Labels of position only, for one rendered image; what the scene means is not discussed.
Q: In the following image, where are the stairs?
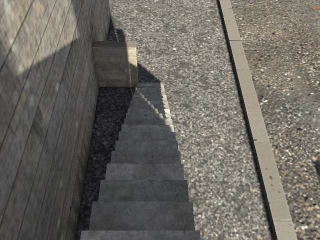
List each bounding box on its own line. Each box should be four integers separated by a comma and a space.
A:
80, 82, 201, 240

